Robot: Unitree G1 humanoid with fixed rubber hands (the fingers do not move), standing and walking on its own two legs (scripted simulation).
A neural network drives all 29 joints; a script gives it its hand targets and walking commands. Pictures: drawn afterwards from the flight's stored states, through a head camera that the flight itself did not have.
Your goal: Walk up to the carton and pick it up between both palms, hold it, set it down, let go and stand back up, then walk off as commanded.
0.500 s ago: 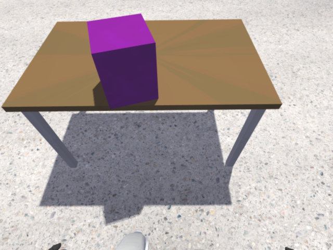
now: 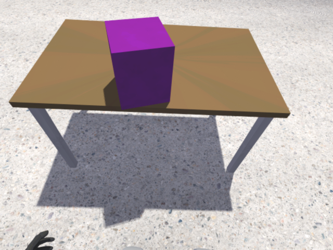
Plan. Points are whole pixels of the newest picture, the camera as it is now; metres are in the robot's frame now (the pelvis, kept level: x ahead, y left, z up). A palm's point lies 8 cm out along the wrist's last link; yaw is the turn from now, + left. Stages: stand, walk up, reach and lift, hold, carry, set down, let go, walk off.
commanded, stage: walk up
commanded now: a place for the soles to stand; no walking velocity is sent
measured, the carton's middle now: (139, 64) +0.75 +0.10 +0.00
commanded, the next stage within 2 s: none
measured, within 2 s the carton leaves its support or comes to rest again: neither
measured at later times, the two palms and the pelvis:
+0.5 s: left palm out of the picture +0.08 +0.27 -0.11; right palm out of the picture +0.06 -0.34 -0.11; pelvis +0.00 -0.03 +0.00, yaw +0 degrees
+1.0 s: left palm out of the picture +0.09 +0.27 -0.10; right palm out of the picture +0.06 -0.35 -0.11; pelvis -0.01 -0.05 +0.00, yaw +0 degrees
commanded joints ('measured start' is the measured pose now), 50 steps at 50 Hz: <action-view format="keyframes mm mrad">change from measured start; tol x32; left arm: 1 -27 136 20 -47 13 -36 6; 50 77 188 43 -43 27 -90 40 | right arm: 1 14 -299 -47 -33 -29 -3 -21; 50 -71 -219 -17 -37 1 38 -2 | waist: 1 25 154 -109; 50 56 -32 -97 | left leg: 1 145 251 -436 -195 422 169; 4 -89 112 -171 70 467 70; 7 -240 18 17 302 -279 -8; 25 53 27 141 -91 111 12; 30 -105 370 -655 -444 -432 274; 43 48 212 -314 -60 474 137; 46 -328 -17 32 219 -208 -9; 50 -300 46 -10 259 -174 16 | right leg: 1 -76 -7 150 -202 35 14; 6 352 -356 357 -443 747 -119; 15 302 -231 162 -353 910 -11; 23 129 -236 128 -284 636 -129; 29 -199 16 180 152 -158 27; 40 -139 -15 153 -123 -34 16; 50 326 -288 248 -362 908 -17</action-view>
